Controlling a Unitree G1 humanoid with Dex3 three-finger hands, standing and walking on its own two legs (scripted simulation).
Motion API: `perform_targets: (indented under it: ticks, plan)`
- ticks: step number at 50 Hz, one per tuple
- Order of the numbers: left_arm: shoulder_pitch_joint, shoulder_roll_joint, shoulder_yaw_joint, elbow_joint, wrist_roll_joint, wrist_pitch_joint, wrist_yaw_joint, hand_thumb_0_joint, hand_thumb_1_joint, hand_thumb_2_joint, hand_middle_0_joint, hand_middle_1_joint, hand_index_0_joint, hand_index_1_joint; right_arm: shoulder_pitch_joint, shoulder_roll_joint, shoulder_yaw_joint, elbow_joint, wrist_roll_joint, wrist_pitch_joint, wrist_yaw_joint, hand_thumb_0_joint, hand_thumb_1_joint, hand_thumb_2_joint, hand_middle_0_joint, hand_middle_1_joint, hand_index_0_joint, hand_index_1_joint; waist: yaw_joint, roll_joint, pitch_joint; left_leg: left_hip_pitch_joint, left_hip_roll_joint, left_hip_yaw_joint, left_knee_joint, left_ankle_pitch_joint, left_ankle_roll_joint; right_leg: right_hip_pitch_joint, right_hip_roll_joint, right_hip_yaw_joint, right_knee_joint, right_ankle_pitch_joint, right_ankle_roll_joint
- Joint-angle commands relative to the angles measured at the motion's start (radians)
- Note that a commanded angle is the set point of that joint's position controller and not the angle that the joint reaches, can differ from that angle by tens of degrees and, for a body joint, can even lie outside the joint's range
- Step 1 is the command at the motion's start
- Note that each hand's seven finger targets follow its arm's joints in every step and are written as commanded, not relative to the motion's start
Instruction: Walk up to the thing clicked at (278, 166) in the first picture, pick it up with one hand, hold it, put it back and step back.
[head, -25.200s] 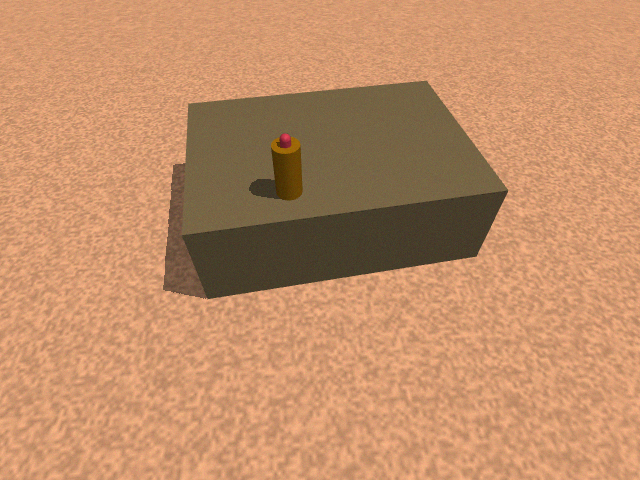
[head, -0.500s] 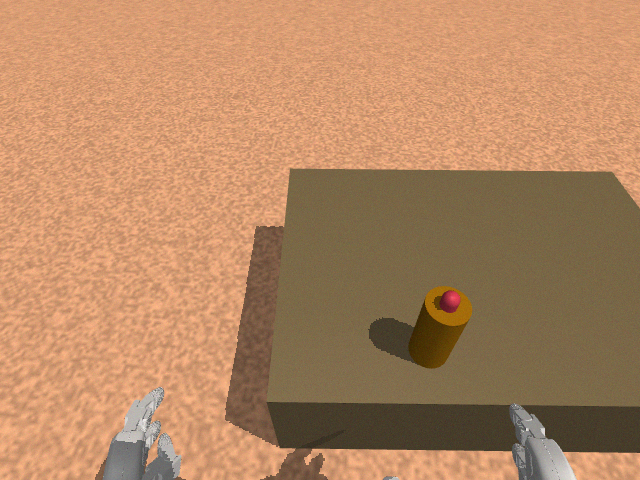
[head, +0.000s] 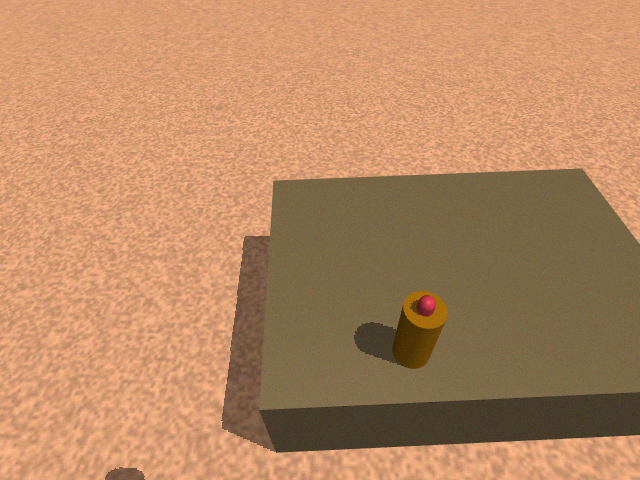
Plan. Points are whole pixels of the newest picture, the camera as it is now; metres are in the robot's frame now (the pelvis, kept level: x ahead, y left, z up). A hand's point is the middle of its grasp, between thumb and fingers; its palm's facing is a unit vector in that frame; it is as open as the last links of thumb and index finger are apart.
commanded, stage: home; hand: right
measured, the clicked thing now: (418, 327) +0.47 -0.20 -0.29
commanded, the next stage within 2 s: stand in 0.12 s
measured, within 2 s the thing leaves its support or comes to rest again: neither
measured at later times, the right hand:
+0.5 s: hand out of the picture +0.03 -0.24 -0.15, palm faces -0.02 +0.94 -0.34, open 13.5 cm
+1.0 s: hand out of the picture +0.06 -0.24 -0.15, palm faces -0.03 +0.94 -0.34, open 7.5 cm
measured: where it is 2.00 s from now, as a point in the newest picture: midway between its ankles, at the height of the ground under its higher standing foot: outside the picture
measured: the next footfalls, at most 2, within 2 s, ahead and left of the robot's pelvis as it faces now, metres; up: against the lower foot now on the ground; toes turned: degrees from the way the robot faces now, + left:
none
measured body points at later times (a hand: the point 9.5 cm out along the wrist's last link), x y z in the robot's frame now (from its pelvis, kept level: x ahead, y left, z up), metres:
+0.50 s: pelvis -0.01 +0.01 +0.01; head -0.01 +0.01 +0.46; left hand +0.05 +0.30 -0.12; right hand +0.03 -0.29 -0.12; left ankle -0.03 +0.14 -0.73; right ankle +0.04 -0.11 -0.73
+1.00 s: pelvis +0.01 +0.01 +0.02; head +0.01 +0.01 +0.47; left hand +0.07 +0.30 -0.12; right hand +0.06 -0.28 -0.12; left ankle -0.03 +0.14 -0.73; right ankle +0.04 -0.11 -0.73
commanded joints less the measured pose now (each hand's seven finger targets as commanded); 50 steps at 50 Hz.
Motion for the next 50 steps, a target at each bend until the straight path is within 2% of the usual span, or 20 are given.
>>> perform_targets:
  ticks: [1, 4, 6, 8, 9, 10, 11, 13, 14, 18, 19, 21, 22, 29, 35, 42, 50]
  plan:
    - [-0.053, 0.212, 0.052, -0.030, -0.006, -0.028, 0.015, 0.000, 0.898, 0.904, -0.201, -0.306, -0.201, -0.306, -0.022, -0.161, -0.040, -0.003, 0.006, -0.035, -0.011, 0.000, 0.517, -0.068, 0.054, 0.056, 0.054, 0.056, 0.004, -0.050, -0.049, -0.008, 0.053, -0.057, -0.151, 0.185, 0.046, 0.123, -0.099, 0.141, -0.190, 0.107, -0.033]
    - [-0.054, 0.202, 0.047, 0.008, -0.011, -0.024, 0.015, 0.000, 0.898, 0.904, -0.201, -0.306, -0.201, -0.306, -0.049, -0.171, -0.037, 0.041, 0.011, -0.038, -0.013, 0.000, 0.528, -0.062, 0.052, 0.054, 0.053, 0.054, 0.017, 0.003, -0.054, -0.012, 0.069, -0.069, -0.197, 0.217, 0.046, 0.192, -0.093, 0.118, -0.183, 0.173, -0.026]
    - [-0.064, 0.207, 0.046, 0.030, -0.011, -0.019, 0.012, 0.000, 0.898, 0.904, -0.201, -0.306, -0.201, -0.305, -0.048, -0.171, -0.031, 0.068, 0.011, -0.036, -0.012, 0.000, 0.531, -0.060, 0.052, 0.054, 0.052, 0.054, 0.018, -0.008, -0.015, -0.023, 0.067, -0.067, -0.222, 0.169, 0.045, 0.175, -0.091, 0.121, -0.210, 0.095, -0.023]
    - [-0.079, 0.203, 0.043, 0.047, -0.010, -0.018, 0.011, 0.000, 0.898, 0.904, -0.201, -0.306, -0.201, -0.305, -0.053, -0.174, -0.029, 0.090, 0.011, -0.036, -0.013, 0.000, 0.520, -0.067, 0.053, 0.056, 0.053, 0.056, 0.016, 0.018, -0.014, -0.023, 0.072, -0.070, -0.238, 0.159, 0.047, 0.192, -0.094, 0.119, -0.214, 0.116, -0.023]
    - [-0.071, 0.199, 0.042, 0.059, -0.012, -0.016, 0.011, 0.000, 0.898, 0.904, -0.201, -0.306, -0.201, -0.305, -0.070, -0.178, -0.028, 0.100, 0.011, -0.034, -0.013, 0.000, 0.506, -0.075, 0.055, 0.058, 0.055, 0.058, 0.028, 0.017, 0.010, -0.029, 0.072, -0.075, -0.250, 0.134, 0.048, 0.177, -0.089, 0.115, -0.222, 0.090, -0.019]
    - [-0.078, 0.206, 0.042, 0.070, -0.009, -0.013, 0.010, 0.000, 0.898, 0.903, -0.201, -0.305, -0.201, -0.305, -0.069, -0.179, -0.029, 0.106, 0.010, -0.033, -0.014, 0.000, 0.515, -0.070, 0.054, 0.057, 0.054, 0.057, 0.020, -0.001, 0.019, -0.031, 0.072, -0.075, -0.261, 0.106, 0.047, 0.168, -0.089, 0.119, -0.231, 0.054, -0.019]
    - [-0.083, 0.199, 0.040, 0.076, -0.010, -0.014, 0.010, 0.000, 0.898, 0.904, -0.201, -0.306, -0.201, -0.305, -0.061, -0.181, -0.028, 0.114, 0.010, -0.033, -0.013, 0.000, 0.537, -0.057, 0.052, 0.053, 0.052, 0.053, 0.017, 0.013, 0.005, -0.020, 0.074, -0.071, -0.259, 0.117, 0.049, 0.183, -0.092, 0.119, -0.232, 0.078, -0.020]
    - [-0.077, 0.199, 0.035, 0.092, -0.010, -0.016, 0.008, 0.000, 0.900, 0.900, -0.200, -0.300, -0.200, -0.301, -0.068, -0.182, -0.025, 0.129, 0.013, -0.034, -0.011, 0.000, 0.377, -0.217, 0.200, 0.213, 0.200, 0.213, 0.021, 0.004, 0.011, -0.005, 0.073, -0.073, -0.267, 0.130, 0.050, 0.177, -0.094, 0.119, -0.242, 0.078, -0.018]
    - [-0.077, 0.199, 0.034, 0.098, -0.010, -0.018, 0.008, 0.000, 0.900, 0.900, -0.200, -0.300, -0.200, -0.301, -0.075, -0.190, -0.028, 0.134, 0.015, -0.035, -0.010, 0.000, 0.297, -0.297, 0.200, 0.293, 0.200, 0.293, 0.020, 0.001, 0.000, 0.010, 0.075, -0.074, -0.261, 0.153, 0.049, 0.178, -0.096, 0.117, -0.247, 0.092, -0.015]
    - [-0.101, 0.205, 0.030, 0.114, -0.013, -0.013, 0.008, 0.000, 0.900, 0.900, -0.200, -0.300, -0.200, -0.301, -0.069, -0.187, -0.023, 0.158, 0.014, -0.029, -0.009, 0.000, -0.023, -0.617, 0.200, 0.300, 0.200, 0.300, 0.013, -0.015, 0.043, -0.012, 0.072, -0.075, -0.285, 0.084, 0.052, 0.154, -0.097, 0.124, -0.271, 0.035, -0.012]
    - [-0.086, 0.202, 0.027, 0.123, -0.013, -0.015, 0.008, 0.000, 0.900, 0.900, -0.200, -0.300, -0.200, -0.301, -0.078, -0.189, -0.023, 0.159, 0.014, -0.029, -0.007, 0.000, -0.103, -0.697, 0.200, 0.300, 0.200, 0.300, 0.017, -0.017, 0.024, 0.017, 0.075, -0.073, -0.277, 0.107, 0.054, 0.156, -0.100, 0.121, -0.272, 0.038, -0.012]
    - [-0.090, 0.207, 0.026, 0.130, -0.013, -0.014, 0.009, 0.000, 0.900, 0.900, -0.200, -0.300, -0.200, -0.301, -0.075, -0.183, -0.020, 0.168, 0.014, -0.026, -0.006, 0.000, -0.263, -0.857, 0.200, 0.300, 0.200, 0.300, 0.016, -0.040, 0.036, 0.013, 0.073, -0.073, -0.280, 0.086, 0.055, 0.141, -0.102, 0.128, -0.288, 0.005, -0.010]
    - [-0.096, 0.209, 0.024, 0.131, -0.013, -0.014, 0.008, 0.000, 0.900, 0.900, -0.200, -0.300, -0.200, -0.301, -0.075, -0.185, -0.020, 0.172, 0.016, -0.025, -0.005, 0.000, -0.343, -0.900, 0.200, 0.300, 0.200, 0.300, 0.013, -0.047, 0.037, 0.012, 0.070, -0.071, -0.282, 0.083, 0.055, 0.138, -0.104, 0.131, -0.297, -0.013, -0.009]
    - [-0.095, 0.223, 0.018, 0.144, -0.017, -0.018, 0.011, 0.000, 0.900, 0.900, -0.200, -0.300, -0.200, -0.301, -0.090, -0.199, -0.018, 0.187, 0.015, -0.022, -0.002, 0.000, -0.900, -0.900, 0.200, 0.300, 0.200, 0.300, 0.013, -0.034, 0.011, 0.025, 0.075, -0.069, -0.289, 0.099, 0.056, 0.154, -0.111, 0.133, -0.296, 0.028, -0.007]
    - [-0.087, 0.222, 0.013, 0.154, -0.020, -0.021, 0.011, 0.000, 0.900, 0.900, -0.200, -0.300, -0.200, -0.301, -0.107, -0.207, -0.014, 0.197, 0.021, -0.028, -0.002, 0.000, -0.900, -0.900, 0.200, 0.300, 0.200, 0.300, 0.016, -0.021, -0.023, 0.046, 0.086, -0.069, -0.304, 0.172, 0.054, 0.193, -0.115, 0.120, -0.267, 0.156, -0.012]
    - [-0.090, 0.226, 0.008, 0.159, -0.022, -0.023, 0.015, 0.000, 0.900, 0.900, -0.200, -0.300, -0.200, -0.301, -0.117, -0.209, -0.010, 0.209, 0.023, -0.022, 0.000, 0.000, -0.900, -0.900, 0.200, 0.300, 0.200, 0.300, 0.016, -0.047, -0.006, 0.057, 0.083, -0.065, -0.299, 0.187, 0.055, 0.184, -0.116, 0.115, -0.280, 0.159, -0.004]
    - [-0.090, 0.226, 0.008, 0.157, -0.025, -0.025, 0.016, 0.000, 0.900, 0.900, -0.200, -0.300, -0.200, -0.301, -0.130, -0.219, -0.009, 0.214, 0.025, -0.023, 0.000, 0.000, -0.900, -0.900, 0.200, 0.300, 0.200, 0.300, 0.018, -0.017, -0.038, 0.081, 0.090, -0.062, -0.303, 0.258, 0.049, 0.215, -0.125, 0.106, -0.264, 0.283, -0.002]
